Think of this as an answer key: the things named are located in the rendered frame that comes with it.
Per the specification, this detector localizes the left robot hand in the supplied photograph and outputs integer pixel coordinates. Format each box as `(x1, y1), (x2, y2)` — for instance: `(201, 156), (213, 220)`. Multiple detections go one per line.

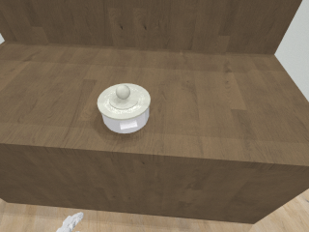
(56, 212), (84, 232)

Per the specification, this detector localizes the lid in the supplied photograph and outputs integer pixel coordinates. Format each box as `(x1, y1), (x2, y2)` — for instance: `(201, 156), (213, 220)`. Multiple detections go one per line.
(97, 83), (151, 121)

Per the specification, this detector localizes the knob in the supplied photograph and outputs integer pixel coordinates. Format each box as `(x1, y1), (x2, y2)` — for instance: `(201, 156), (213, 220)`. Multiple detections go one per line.
(116, 84), (130, 100)

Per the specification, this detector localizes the pot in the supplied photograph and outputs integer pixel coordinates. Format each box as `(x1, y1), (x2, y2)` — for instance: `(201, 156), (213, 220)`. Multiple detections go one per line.
(101, 108), (150, 133)

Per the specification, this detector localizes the table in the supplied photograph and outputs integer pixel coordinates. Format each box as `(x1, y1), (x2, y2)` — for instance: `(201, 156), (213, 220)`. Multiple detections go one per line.
(0, 0), (309, 224)

